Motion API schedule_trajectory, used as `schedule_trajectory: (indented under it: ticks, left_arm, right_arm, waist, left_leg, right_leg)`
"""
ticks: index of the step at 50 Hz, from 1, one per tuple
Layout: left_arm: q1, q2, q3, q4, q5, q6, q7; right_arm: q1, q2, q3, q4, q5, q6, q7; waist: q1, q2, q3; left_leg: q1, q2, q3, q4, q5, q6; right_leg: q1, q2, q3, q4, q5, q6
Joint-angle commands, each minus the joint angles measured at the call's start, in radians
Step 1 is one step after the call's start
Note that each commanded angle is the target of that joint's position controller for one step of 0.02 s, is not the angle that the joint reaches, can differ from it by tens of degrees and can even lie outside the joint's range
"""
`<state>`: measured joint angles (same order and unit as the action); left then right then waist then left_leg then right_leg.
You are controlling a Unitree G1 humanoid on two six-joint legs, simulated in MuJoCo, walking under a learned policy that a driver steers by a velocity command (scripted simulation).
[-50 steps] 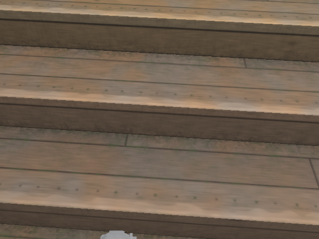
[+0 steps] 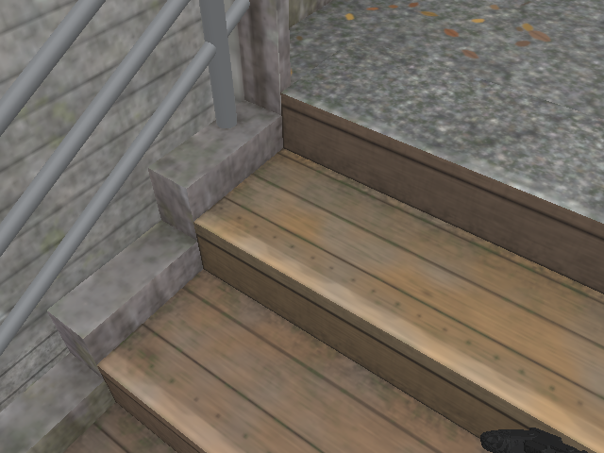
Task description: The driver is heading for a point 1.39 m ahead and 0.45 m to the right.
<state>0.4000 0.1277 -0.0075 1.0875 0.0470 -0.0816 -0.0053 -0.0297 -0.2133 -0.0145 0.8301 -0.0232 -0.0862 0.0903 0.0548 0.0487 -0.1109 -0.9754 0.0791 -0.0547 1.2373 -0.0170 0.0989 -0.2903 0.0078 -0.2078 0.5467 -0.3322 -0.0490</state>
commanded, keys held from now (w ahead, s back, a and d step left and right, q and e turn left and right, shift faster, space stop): e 0.34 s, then w+e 0.56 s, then w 0.10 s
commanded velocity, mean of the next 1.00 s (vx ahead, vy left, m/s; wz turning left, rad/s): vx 0.27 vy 0.00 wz -0.44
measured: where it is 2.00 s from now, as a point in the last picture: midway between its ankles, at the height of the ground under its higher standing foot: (513, 312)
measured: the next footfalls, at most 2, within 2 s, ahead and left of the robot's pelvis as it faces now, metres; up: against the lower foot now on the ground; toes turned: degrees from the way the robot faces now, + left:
left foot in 0.14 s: +0.21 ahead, +0.11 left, +0.00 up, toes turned +0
right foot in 0.50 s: +0.04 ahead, -0.11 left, +0.00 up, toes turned -17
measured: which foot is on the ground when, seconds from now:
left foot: up 0.00-0.12, down 0.14-0.52, up 0.54-0.90, down 0.92-1.00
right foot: down 0.00-0.16, up 0.18-0.48, down 0.50-0.94, up 0.96-1.00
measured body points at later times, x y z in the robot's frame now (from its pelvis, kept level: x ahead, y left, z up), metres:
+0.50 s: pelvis +0.08 -0.01 +0.00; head +0.09 -0.03 +0.45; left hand +0.22 +0.20 -0.13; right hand +0.22 -0.29 -0.09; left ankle +0.17 +0.11 -0.73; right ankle +0.01 -0.10 -0.71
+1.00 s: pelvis +0.26 -0.06 +0.05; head +0.27 -0.08 +0.50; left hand +0.30 +0.14 -0.10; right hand +0.43 -0.33 -0.01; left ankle +0.39 -0.03 -0.56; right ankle +0.03 -0.11 -0.64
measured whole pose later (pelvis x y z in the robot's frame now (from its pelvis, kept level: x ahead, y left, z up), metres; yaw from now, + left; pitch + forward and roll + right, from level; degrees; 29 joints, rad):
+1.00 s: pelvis +0.26 -0.06 +0.05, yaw -31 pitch +9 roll +4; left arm 0.48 0.11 0.02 1.08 0.07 -0.11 -0.14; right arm -0.12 -0.10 0.08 0.71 -0.05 -0.03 0.05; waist 0.06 -0.05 -0.15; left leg -0.96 0.02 0.19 1.27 -0.48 0.10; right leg -0.26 0.00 0.25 0.82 -0.15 -0.11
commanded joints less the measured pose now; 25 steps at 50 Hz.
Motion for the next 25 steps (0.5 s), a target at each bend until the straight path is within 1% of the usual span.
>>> schedule_trajectory:
  ticks: [1,2,3,4,5,6,7,8,9,10,11,12,13,14,15,16,17,18,19,20,21,22,23,24,25]
  left_arm:
    - [0.017,0.125,0.034,-0.043,-0.070,-0.076,0.047]
    - [-0.211,0.118,0.016,-0.117,0.006,-0.079,-0.028]
    - [-0.190,0.135,0.029,-0.127,0.010,-0.076,-0.051]
    - [-0.153,0.144,0.038,-0.123,0.009,-0.071,-0.056]
    - [-0.141,0.150,0.048,-0.126,-0.012,-0.065,-0.054]
    - [-0.118,0.163,0.061,-0.128,-0.042,-0.059,-0.048]
    - [-0.091,0.160,0.070,-0.137,-0.042,-0.046,-0.051]
    - [0.014,0.062,0.048,-0.157,-0.043,-0.035,-0.043]
    - [0.113,-0.007,0.016,-0.185,-0.032,-0.037,-0.030]
    - [-0.046,0.085,0.052,-0.217,-0.029,-0.027,-0.037]
    - [-0.109,0.095,0.065,-0.223,-0.020,-0.006,-0.043]
    - [-0.076,0.092,0.075,-0.190,-0.023,0.012,-0.030]
    - [-0.052,0.079,0.082,-0.196,-0.008,0.019,-0.024]
    - [-0.069,0.035,0.068,-0.227,0.008,0.022,-0.032]
    - [-0.083,0.004,0.053,-0.257,0.000,0.027,-0.052]
    - [-0.075,0.018,0.050,-0.263,-0.013,0.032,-0.067]
    - [-0.057,0.054,0.055,-0.250,-0.025,0.038,-0.078]
    - [-0.003,0.083,0.063,-0.215,-0.024,0.041,-0.092]
    - [0.042,0.093,0.071,-0.190,-0.014,0.040,-0.105]
    - [0.010,0.104,0.076,-0.204,-0.010,0.039,-0.113]
    - [-0.040,0.107,0.074,-0.232,-0.009,0.035,-0.114]
    - [-0.060,0.109,0.071,-0.249,-0.015,0.030,-0.108]
    - [-0.022,0.114,0.070,-0.241,-0.032,0.017,-0.098]
    - [0.003,0.116,0.077,-0.236,-0.043,0.006,-0.084]
    - [0.014,0.143,0.099,-0.233,-0.040,-0.020,-0.061]
  right_arm:
    - [0.191,0.023,0.019,0.034,0.023,0.031,-0.069]
    - [-0.029,-0.015,0.001,-0.041,-0.030,0.035,-0.013]
    - [-0.045,-0.027,-0.009,-0.054,-0.037,0.047,0.008]
    - [-0.055,-0.013,-0.013,-0.084,-0.034,0.047,-0.002]
    - [-0.065,-0.029,-0.023,-0.107,-0.023,0.039,-0.030]
    - [-0.050,-0.073,-0.044,-0.110,-0.003,0.018,-0.061]
    - [0.006,-0.117,-0.064,-0.095,0.005,-0.003,-0.097]
    - [0.073,-0.184,-0.082,-0.106,-0.004,-0.018,-0.130]
    - [0.211,-0.209,-0.090,-0.107,-0.009,-0.021,-0.145]
    - [0.329,-0.180,-0.104,-0.091,-0.043,-0.014,-0.160]
    - [0.264,-0.189,-0.116,-0.070,-0.064,-0.015,-0.168]
    - [0.131,-0.107,-0.095,-0.105,-0.041,-0.012,-0.160]
    - [0.055,-0.024,-0.064,-0.132,-0.018,-0.002,-0.150]
    - [0.031,0.007,-0.050,-0.135,-0.008,0.001,-0.143]
    - [-0.014,-0.019,-0.051,-0.153,-0.019,0.009,-0.138]
    - [-0.066,-0.047,-0.061,-0.193,-0.019,0.004,-0.138]
    - [-0.095,-0.038,-0.058,-0.218,-0.025,-0.003,-0.131]
    - [-0.117,-0.018,-0.046,-0.232,-0.021,-0.011,-0.117]
    - [-0.139,-0.031,-0.045,-0.237,-0.006,-0.016,-0.104]
    - [-0.109,-0.088,-0.064,-0.225,0.010,-0.012,-0.102]
    - [-0.076,-0.133,-0.085,-0.210,0.010,-0.004,-0.105]
    - [-0.023,-0.184,-0.112,-0.191,-0.001,0.010,-0.105]
    - [0.020,-0.187,-0.115,-0.175,-0.013,0.021,-0.098]
    - [0.043,-0.158,-0.104,-0.153,-0.018,0.033,-0.086]
    - [0.082,-0.102,-0.086,-0.119,-0.016,0.038,-0.087]
  waist:
    - [-0.095,-0.073,0.135]
    - [-0.091,-0.140,0.055]
    - [-0.082,-0.133,0.002]
    - [-0.076,-0.157,-0.006]
    - [-0.086,-0.149,-0.004]
    - [-0.085,-0.144,-0.008]
    - [-0.073,-0.149,-0.056]
    - [-0.032,-0.007,-0.262]
    - [-0.068,0.182,-0.411]
    - [-0.168,0.200,-0.296]
    - [-0.151,0.094,-0.152]
    - [-0.090,0.029,-0.070]
    - [-0.047,0.004,-0.053]
    - [-0.017,-0.004,-0.060]
    - [0.006,0.032,-0.114]
    - [0.010,0.017,-0.122]
    - [0.010,-0.003,-0.131]
    - [0.031,-0.031,-0.122]
    - [0.061,-0.024,-0.082]
    - [0.038,0.040,-0.044]
    - [0.006,0.048,-0.023]
    - [-0.031,0.038,-0.009]
    - [-0.043,0.026,-0.004]
    - [-0.041,0.022,-0.003]
    - [-0.044,-0.005,-0.015]
  left_leg:
    - [0.435,-0.024,0.115,-0.331,0.019,-0.064]
    - [0.373,-0.013,0.060,-0.369,0.022,-0.073]
    - [0.395,-0.041,0.101,-0.414,-0.006,-0.081]
    - [0.433,-0.058,0.107,-0.468,0.005,-0.076]
    - [0.447,-0.072,0.107,-0.621,-0.005,-0.063]
    - [0.510,-0.105,0.145,-0.802,0.047,-0.035]
    - [0.671,-0.086,0.123,-0.815,0.198,0.008]
    - [1.021,0.095,0.000,-0.683,0.758,0.188]
    - [1.330,0.372,-0.290,-0.744,0.920,0.437]
    - [1.203,0.447,-0.449,-0.877,0.583,0.434]
    - [1.025,0.377,-0.355,-0.896,0.240,0.316]
    - [0.806,0.323,-0.220,-0.956,0.053,0.253]
    - [0.687,0.274,-0.129,-0.981,0.024,0.227]
    - [0.614,0.235,-0.052,-0.981,0.069,0.206]
    - [0.570,0.203,0.003,-0.973,0.172,0.194]
    - [0.572,0.201,0.042,-0.975,0.231,0.191]
    - [0.590,0.188,0.096,-0.959,0.224,0.170]
    - [0.555,0.149,0.161,-0.957,0.084,0.119]
    - [0.491,0.105,0.224,-0.973,-0.044,0.068]
    - [0.475,0.108,0.224,-0.996,-0.103,0.068]
    - [0.538,0.153,0.179,-0.982,-0.177,0.088]
    - [0.608,0.223,0.107,-0.972,-0.251,0.128]
    - [0.662,0.290,0.027,-0.967,-0.325,0.149]
    - [0.692,0.339,-0.026,-0.941,-0.374,0.143]
    - [0.684,0.313,-0.005,-0.856,-0.443,0.096]
  right_leg:
    - [-0.121,-0.179,0.169,-0.326,0.558,-0.093]
    - [-0.029,-0.173,0.136,-0.198,0.650,-0.087]
    - [0.061,-0.164,0.121,-0.138,0.720,-0.109]
    - [0.081,-0.185,0.157,-0.103,0.804,-0.134]
    - [0.152,-0.200,0.194,-0.064,0.871,-0.142]
    - [0.195,-0.185,0.216,-0.004,0.903,-0.138]
    - [0.160,-0.170,0.234,0.048,0.893,-0.108]
    - [0.011,-0.126,0.190,0.215,0.675,-0.029]
    - [-0.276,-0.009,0.161,0.487,-0.039,0.072]
    - [-0.439,0.036,0.223,0.873,-0.403,0.111]
    - [-0.566,-0.012,0.295,1.145,-0.282,0.094]
    - [-0.558,-0.054,0.324,1.125,-0.156,0.072]
    - [-0.502,-0.059,0.315,1.088,-0.101,0.057]
    - [-0.452,-0.062,0.286,1.096,-0.073,0.057]
    - [-0.384,-0.046,0.245,1.211,-0.100,0.068]
    - [-0.380,-0.036,0.247,1.231,-0.110,0.086]
    - [-0.364,-0.054,0.259,1.147,-0.052,0.106]
    - [-0.274,-0.087,0.251,0.980,0.013,0.120]
    - [-0.148,-0.104,0.202,0.742,0.013,0.141]
    - [-0.066,-0.090,0.147,0.598,-0.067,0.164]
    - [-0.069,-0.090,0.145,0.452,-0.121,0.157]
    - [-0.081,-0.093,0.143,0.313,-0.107,0.131]
    - [-0.063,-0.101,0.164,0.182,-0.025,0.102]
    - [-0.012,-0.091,0.168,0.061,0.034,0.067]
    - [0.064,-0.050,0.168,-0.045,0.073,0.005]
Velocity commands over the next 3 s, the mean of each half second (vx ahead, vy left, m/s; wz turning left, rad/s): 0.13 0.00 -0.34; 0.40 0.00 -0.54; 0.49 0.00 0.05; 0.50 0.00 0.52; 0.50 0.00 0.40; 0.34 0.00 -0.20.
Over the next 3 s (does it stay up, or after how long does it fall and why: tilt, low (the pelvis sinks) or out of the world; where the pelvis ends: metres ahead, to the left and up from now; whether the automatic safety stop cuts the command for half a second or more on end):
stays up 1.32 -0.43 0.51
